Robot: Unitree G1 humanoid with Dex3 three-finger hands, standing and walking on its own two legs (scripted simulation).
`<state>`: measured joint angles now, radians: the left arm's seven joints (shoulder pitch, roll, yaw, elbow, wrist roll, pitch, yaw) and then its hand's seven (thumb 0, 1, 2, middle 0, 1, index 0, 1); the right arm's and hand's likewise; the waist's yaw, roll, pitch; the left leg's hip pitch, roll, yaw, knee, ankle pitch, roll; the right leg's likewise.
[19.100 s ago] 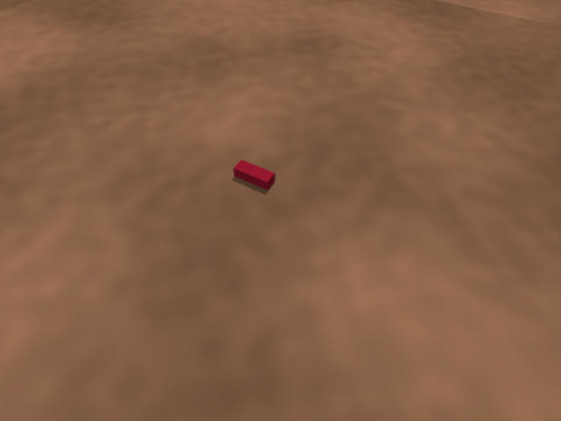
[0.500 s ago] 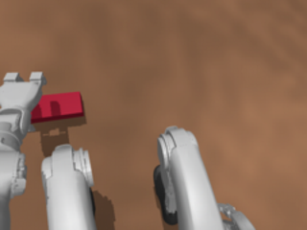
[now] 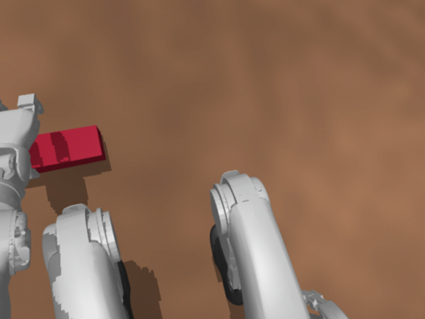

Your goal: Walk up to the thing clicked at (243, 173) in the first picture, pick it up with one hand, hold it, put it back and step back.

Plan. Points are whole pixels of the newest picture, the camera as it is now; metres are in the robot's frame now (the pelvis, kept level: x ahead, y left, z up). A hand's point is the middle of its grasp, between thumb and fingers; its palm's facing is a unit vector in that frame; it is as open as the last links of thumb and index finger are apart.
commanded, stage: close in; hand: left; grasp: from above
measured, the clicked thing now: (56, 151) +0.47 +0.25 -0.29
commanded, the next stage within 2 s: rest palm in 0.08 s
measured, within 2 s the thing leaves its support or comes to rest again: neither
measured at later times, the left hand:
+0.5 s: hand (49, 152) +0.45 +0.24 -0.23, palm faces -0.42 -0.04 -0.91, open 13.9 cm
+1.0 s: hand (51, 154) +0.45 +0.25 -0.25, palm faces -0.44 -0.08 -0.90, open 14.0 cm
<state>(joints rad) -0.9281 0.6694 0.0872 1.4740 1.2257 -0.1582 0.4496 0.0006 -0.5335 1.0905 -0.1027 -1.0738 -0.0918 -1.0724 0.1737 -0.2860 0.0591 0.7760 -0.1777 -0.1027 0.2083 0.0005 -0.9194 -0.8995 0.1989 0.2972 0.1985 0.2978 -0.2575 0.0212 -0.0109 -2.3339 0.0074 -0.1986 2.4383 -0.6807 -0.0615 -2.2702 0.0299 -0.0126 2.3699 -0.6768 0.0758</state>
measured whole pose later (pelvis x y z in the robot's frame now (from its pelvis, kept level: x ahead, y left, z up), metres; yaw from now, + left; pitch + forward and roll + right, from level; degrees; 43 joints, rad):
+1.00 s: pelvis +0.01 +0.01 -0.02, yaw -4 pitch +29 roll -11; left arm -0.98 0.80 0.11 1.72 1.34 -0.27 0.70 0.00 -0.50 1.01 -0.10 -1.00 -0.09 -0.99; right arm 0.11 -0.31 0.17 0.79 -0.32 -0.21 0.30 0.00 -0.91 -0.90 0.20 0.30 0.20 0.30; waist -0.34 -0.07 0.10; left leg -2.35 0.00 -0.28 2.56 -0.73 -0.07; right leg -2.25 0.05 -0.06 2.43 -0.70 0.09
